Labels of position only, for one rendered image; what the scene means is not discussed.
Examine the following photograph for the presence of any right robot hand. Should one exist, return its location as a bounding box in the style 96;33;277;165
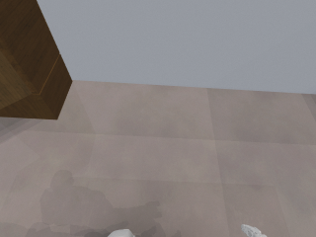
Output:
241;224;267;237

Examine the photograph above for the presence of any cupboard door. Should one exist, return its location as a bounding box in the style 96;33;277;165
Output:
0;50;32;110

